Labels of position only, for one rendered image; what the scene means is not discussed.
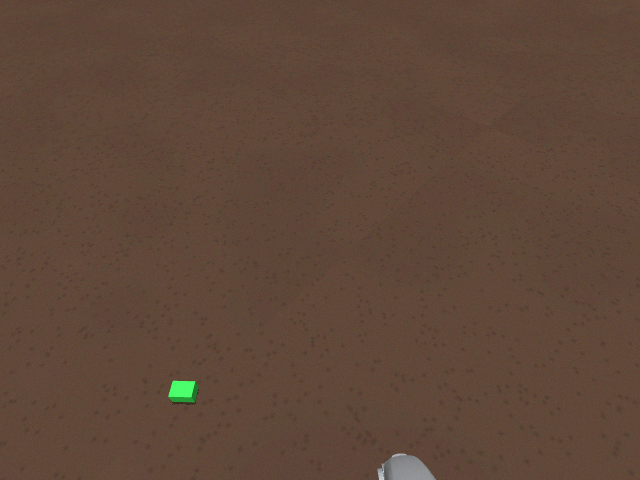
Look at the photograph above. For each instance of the small box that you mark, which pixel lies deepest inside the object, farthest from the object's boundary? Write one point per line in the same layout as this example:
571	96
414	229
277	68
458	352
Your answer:
183	391

